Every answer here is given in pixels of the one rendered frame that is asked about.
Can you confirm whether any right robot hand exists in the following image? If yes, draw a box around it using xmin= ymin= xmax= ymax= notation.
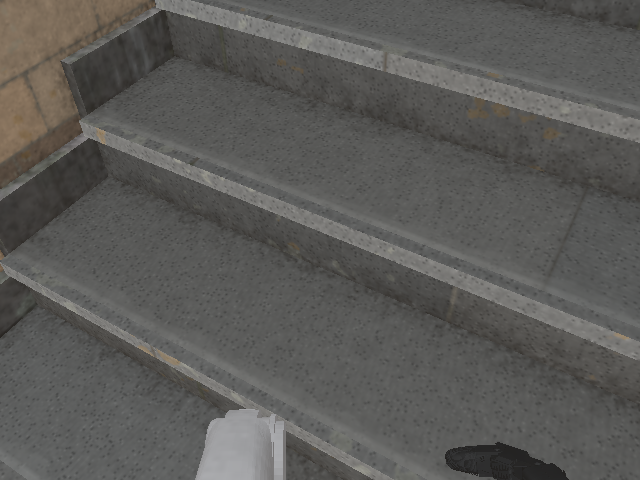
xmin=445 ymin=442 xmax=569 ymax=480

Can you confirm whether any robot left thigh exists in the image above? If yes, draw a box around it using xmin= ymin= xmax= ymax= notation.
xmin=195 ymin=410 xmax=286 ymax=480

